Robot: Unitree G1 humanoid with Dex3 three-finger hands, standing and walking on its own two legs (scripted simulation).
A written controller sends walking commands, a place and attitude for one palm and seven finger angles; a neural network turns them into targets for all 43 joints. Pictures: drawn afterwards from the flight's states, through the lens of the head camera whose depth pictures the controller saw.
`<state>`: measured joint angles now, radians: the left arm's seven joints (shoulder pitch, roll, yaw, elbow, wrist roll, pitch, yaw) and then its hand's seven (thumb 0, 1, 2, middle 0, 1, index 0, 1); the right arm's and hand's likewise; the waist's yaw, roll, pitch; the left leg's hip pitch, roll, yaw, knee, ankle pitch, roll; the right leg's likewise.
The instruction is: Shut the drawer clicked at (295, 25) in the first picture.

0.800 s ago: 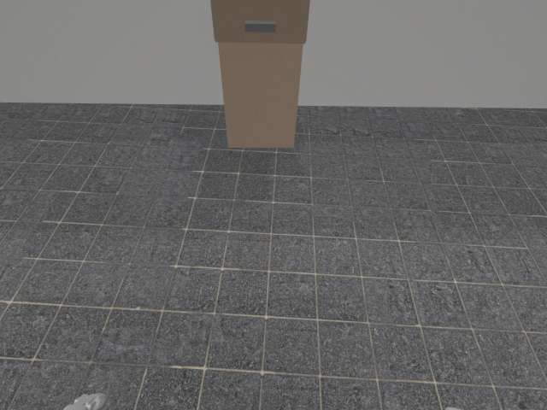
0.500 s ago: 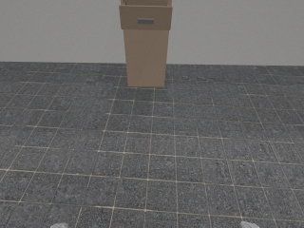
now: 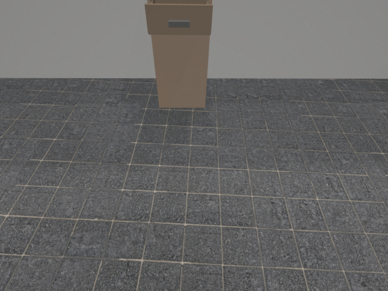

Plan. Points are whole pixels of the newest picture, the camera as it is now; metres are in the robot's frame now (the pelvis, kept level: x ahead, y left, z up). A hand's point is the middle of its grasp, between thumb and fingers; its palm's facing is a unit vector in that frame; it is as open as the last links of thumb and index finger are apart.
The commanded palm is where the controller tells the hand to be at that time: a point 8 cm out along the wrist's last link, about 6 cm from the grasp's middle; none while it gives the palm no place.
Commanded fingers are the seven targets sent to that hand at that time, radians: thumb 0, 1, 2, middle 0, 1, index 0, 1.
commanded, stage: stand and wait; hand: left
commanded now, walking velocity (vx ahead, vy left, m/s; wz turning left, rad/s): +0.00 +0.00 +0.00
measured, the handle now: (179, 22) +1.32 +0.15 +0.03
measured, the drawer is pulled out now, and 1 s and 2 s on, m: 0.29 0.29 0.29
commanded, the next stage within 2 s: look at it before walking up in 0.02 s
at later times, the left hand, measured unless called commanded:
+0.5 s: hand out of the picture +0.07 +0.24 -0.15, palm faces -0.03 -0.94 -0.33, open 7.4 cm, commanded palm none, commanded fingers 0.00 0.90 0.90 -0.20 -0.30 -0.20 -0.30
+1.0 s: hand out of the picture +0.03 +0.21 -0.19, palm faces +0.00 -0.98 -0.21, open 7.4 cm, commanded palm none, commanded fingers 0.00 0.90 0.90 -0.20 -0.30 -0.20 -0.30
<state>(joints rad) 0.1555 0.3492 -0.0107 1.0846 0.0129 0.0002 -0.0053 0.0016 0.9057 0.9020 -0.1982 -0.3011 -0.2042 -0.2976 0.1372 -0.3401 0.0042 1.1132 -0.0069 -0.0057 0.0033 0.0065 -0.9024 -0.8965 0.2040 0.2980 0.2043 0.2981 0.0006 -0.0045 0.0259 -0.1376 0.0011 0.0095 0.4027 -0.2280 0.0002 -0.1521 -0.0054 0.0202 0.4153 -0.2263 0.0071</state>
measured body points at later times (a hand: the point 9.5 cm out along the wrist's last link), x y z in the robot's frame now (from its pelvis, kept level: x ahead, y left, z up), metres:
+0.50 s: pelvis +0.00 +0.00 +0.00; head +0.00 +0.00 +0.45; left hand +0.07 +0.29 -0.13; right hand +0.07 -0.30 -0.13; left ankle +0.00 +0.12 -0.74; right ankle +0.00 -0.12 -0.74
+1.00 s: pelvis +0.03 +0.01 -0.01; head +0.02 +0.02 +0.44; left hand +0.03 +0.26 -0.17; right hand +0.05 -0.25 -0.16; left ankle +0.00 +0.12 -0.74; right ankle +0.00 -0.12 -0.74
